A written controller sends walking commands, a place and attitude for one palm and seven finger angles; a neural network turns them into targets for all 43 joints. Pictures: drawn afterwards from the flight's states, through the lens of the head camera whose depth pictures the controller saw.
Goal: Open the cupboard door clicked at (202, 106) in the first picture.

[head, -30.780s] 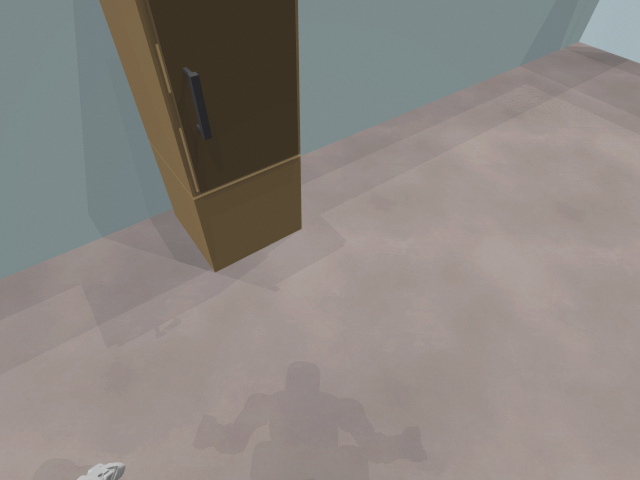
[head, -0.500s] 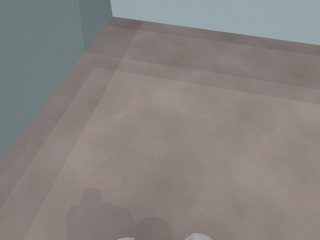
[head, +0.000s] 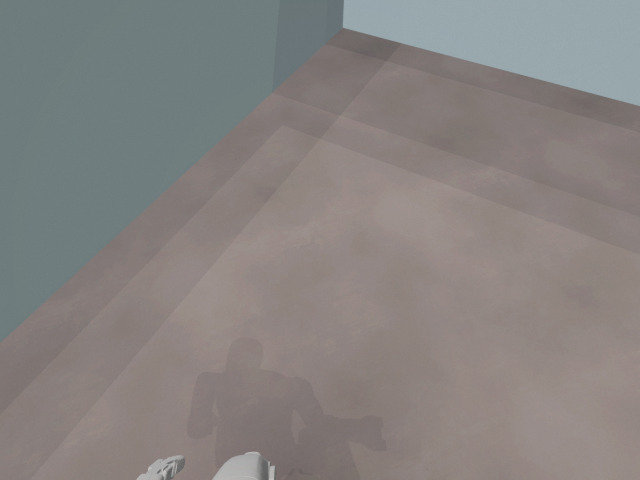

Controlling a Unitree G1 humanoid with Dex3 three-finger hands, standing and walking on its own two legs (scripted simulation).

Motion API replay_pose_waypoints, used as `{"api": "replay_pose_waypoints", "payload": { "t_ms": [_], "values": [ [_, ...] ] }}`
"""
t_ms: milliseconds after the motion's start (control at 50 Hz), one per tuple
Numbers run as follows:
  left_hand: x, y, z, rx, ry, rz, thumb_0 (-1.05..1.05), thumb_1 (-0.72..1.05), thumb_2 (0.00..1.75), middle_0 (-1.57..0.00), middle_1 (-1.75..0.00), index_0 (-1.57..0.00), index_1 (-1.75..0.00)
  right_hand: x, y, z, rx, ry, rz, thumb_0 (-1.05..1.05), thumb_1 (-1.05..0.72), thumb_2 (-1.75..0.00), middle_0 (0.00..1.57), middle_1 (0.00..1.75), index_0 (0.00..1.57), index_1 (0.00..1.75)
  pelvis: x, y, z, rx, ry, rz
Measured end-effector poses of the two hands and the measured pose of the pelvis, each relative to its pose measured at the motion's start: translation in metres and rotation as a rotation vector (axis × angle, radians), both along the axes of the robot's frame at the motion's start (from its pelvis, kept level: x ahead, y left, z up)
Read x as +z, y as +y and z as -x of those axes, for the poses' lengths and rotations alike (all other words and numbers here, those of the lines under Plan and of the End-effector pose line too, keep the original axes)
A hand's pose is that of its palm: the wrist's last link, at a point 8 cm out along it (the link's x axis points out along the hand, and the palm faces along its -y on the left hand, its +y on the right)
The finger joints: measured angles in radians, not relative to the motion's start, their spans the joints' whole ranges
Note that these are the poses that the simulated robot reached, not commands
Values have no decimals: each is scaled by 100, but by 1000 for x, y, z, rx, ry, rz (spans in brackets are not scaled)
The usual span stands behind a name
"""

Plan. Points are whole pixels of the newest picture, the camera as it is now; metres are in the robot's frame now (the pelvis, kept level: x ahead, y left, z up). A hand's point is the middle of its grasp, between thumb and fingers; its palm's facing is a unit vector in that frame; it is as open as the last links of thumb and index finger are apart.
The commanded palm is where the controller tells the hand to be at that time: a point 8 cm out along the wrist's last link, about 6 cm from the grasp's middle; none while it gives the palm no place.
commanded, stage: turn to face it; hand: left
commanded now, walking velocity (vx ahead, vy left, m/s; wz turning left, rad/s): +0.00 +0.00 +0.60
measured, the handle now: out of the picture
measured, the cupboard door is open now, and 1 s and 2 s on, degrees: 50 50 50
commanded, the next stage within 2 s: none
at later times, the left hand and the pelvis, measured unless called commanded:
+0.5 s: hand out of the picture +0.08 +0.19 -0.16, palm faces +0.28 -0.90 -0.32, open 7.4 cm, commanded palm none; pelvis +0.04 -0.05 -0.02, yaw +17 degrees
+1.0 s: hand out of the picture -0.05 +0.16 -0.19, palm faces +0.61 -0.75 -0.25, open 7.4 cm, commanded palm none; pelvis +0.04 -0.05 -0.01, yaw +36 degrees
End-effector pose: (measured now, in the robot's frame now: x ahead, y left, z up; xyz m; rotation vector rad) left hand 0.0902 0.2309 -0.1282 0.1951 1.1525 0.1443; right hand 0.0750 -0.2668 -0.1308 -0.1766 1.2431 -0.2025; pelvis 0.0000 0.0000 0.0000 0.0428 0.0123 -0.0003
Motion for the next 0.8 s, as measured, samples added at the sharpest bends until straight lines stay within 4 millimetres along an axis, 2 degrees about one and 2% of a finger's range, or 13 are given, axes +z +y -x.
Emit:
{"api": "replay_pose_waypoints", "payload": {
  "t_ms": [100, 140, 200, 280, 380, 460, 500, 580, 660, 740, 800],
  "values": [
    [-24, 29, 42, 109, 84, 2, 0, 91, 90, -20, -30, -21, -30, 5, 14, -74, 144, -112, 43, 0, -91, -90, 20, 30, 20, 30, -15, 9, -11, 65, 1, 22],
    [-32, 42, 55, 143, 128, -7, 0, 91, 90, -20, -30, -21, -30, 6, 22, -93, 187, -158, 54, 0, -91, -90, 20, 30, 20, 30, -21, 12, -12, 91, 2, 24],
    [-29, 52, 63, 190, 156, -31, 0, 91, 90, -20, -30, -20, -30, 10, 30, -104, 231, -167, 58, 0, -91, -90, 20, 30, 20, 30, -18, 10, -15, 120, 3, 32],
    [-13, 54, 58, 228, 122, -47, 0, 91, 90, -19, -30, -20, -30, 9, 34, -103, 267, -117, 39, 0, -90, -90, 20, 30, 20, 30, -9, 4, -19, 159, 9, 39],
    [2, 40, 45, 253, 68, -68, 0, 91, 90, -19, -30, -20, -30, -3, 27, -98, 291, -50, -11, 0, -90, -90, 20, 30, 20, 30, -5, -14, -25, 210, 16, 40],
    [6, 17, 35, 270, 17, -92, 0, 91, 90, -19, -30, -20, -30, -23, 11, -100, 299, -7, -48, 0, -90, -90, 20, 30, 21, 30, -13, -37, -34, 261, 21, 25],
    [7, 3, 37, 282, 4, -102, 0, 91, 90, -19, -30, -20, -30, -30, 2, -105, 305, 12, -57, 0, -90, -90, 20, 30, 20, 30, -15, -46, -36, 289, 13, 21],
    [13, -26, 49, 335, 27, -76, 0, 90, 90, -20, -30, -20, -30, -25, -8, -119, 337, 40, -57, 1, -90, -90, 20, 30, 20, 30, -6, -57, -42, 346, 1, 1],
    [11, -51, 64, 394, 54, -30, 0, 90, 90, -20, -30, -20, -30, -14, -9, -137, 387, 44, -53, 1, -91, -90, 20, 30, 20, 30, 1, -65, -48, 403, 2, -11],
    [6, -58, 86, 482, 64, -17, 0, 92, 90, -20, -30, -21, -30, -8, 3, -160, 469, 38, -37, 1, -91, -90, 20, 30, 20, 30, 2, -68, -51, 466, 0, -8],
    [-2, -59, 108, 543, 82, -2, 0, 92, 90, -20, -30, -21, -30, -5, 21, -181, 542, 12, -25, 1, -91, -90, 20, 30, 20, 30, -1, -66, -51, 512, -4, 1]
  ]
}}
